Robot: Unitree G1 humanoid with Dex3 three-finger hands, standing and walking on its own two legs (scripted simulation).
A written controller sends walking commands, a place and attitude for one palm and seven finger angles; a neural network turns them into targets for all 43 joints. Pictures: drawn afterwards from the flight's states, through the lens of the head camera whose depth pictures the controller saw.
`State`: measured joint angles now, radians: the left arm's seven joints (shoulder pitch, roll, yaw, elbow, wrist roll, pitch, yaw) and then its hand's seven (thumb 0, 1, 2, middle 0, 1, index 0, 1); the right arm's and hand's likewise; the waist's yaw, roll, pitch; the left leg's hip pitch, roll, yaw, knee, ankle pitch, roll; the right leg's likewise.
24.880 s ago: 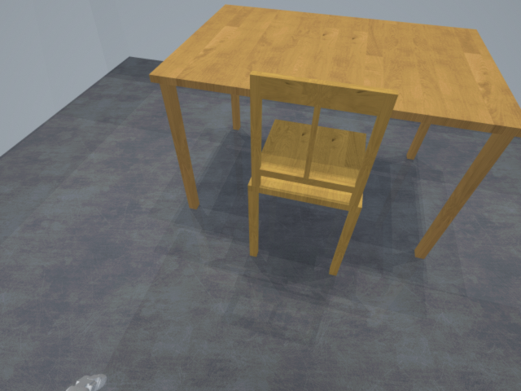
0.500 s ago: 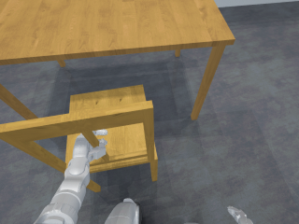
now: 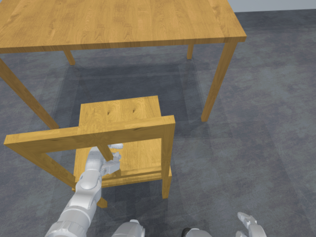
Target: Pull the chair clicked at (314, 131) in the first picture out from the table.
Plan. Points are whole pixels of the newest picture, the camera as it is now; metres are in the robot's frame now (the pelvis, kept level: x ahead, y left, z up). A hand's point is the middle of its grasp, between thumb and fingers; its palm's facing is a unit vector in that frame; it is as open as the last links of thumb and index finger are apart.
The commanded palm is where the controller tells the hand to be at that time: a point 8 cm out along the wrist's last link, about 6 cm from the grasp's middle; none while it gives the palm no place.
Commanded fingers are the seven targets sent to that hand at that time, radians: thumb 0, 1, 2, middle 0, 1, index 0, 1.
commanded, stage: step backward, pulling the chair out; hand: left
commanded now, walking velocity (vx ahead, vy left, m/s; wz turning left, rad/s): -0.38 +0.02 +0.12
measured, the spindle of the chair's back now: (111, 160) +0.33 +0.15 -0.09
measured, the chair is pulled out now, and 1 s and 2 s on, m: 0.35 0.53 0.55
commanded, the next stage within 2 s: stop walking, hand still on the chair in 0.68 s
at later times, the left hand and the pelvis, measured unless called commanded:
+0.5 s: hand (108, 202) +0.21 +0.14 -0.07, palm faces -0.02 -0.99 -0.16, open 4.8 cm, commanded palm +0.19 +0.19 -0.07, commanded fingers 0.00 0.90 0.90 -0.50 -1.45 -0.50 -1.45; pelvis -0.11 +0.02 +0.00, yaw +4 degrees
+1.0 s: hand out of the picture +0.13 +0.15 -0.07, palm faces -0.06 -0.99 -0.13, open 4.8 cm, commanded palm +0.11 +0.21 -0.06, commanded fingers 0.00 0.90 0.90 -0.50 -1.45 -0.50 -1.45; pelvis -0.19 +0.04 +0.00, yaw +3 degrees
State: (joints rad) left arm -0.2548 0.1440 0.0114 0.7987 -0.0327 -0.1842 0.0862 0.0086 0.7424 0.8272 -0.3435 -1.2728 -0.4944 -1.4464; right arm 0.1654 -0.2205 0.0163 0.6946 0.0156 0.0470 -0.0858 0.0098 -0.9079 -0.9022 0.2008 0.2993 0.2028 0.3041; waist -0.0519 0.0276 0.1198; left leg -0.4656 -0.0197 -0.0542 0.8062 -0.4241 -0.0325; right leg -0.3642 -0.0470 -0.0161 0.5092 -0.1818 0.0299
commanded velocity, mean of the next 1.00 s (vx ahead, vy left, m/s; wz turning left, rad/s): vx -0.21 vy -0.04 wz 0.02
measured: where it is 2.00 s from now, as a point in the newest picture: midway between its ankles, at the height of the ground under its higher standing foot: outside the picture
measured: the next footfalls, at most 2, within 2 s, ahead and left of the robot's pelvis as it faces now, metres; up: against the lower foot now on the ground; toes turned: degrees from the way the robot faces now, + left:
left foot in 0.06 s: +0.05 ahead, +0.13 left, +0.00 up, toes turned -1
right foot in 0.24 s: +0.02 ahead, -0.11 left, +0.00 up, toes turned +1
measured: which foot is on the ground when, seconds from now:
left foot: up 0.00-0.04, down 0.06-0.28, up 0.30-0.54, down 0.56-1.00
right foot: down 0.00-0.06, up 0.08-0.22, down 0.24-0.56, up 0.58-0.74, down 0.76-1.00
